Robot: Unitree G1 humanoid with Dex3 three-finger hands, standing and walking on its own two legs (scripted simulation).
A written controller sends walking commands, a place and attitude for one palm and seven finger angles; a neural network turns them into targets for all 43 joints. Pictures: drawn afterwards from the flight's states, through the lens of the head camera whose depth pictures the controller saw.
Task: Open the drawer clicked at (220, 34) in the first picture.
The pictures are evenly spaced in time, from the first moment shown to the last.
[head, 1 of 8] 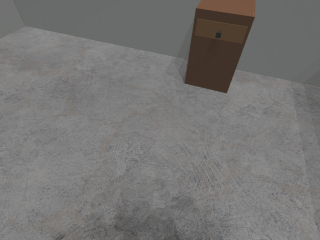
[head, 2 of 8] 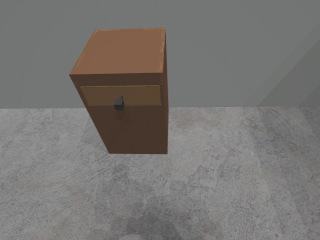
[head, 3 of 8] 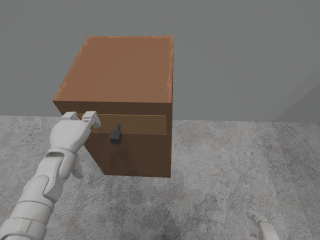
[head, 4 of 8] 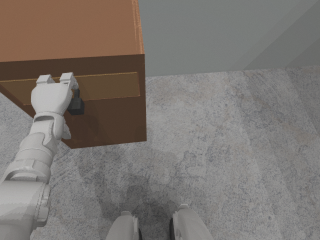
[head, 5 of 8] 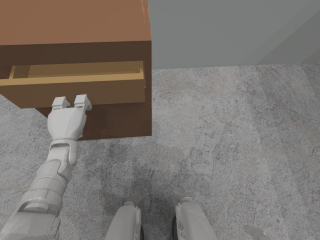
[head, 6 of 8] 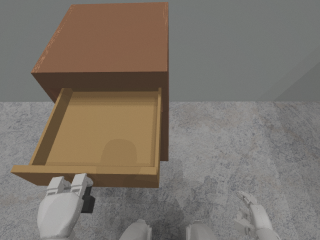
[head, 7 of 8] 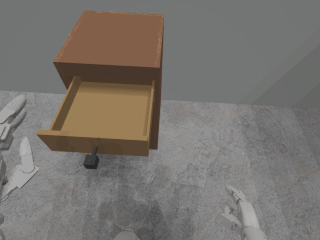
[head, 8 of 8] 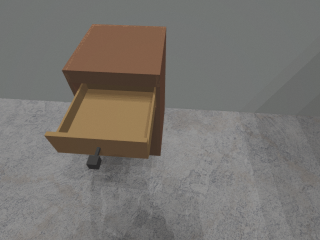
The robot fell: no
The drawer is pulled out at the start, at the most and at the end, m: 0.00 0.30 0.30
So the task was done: yes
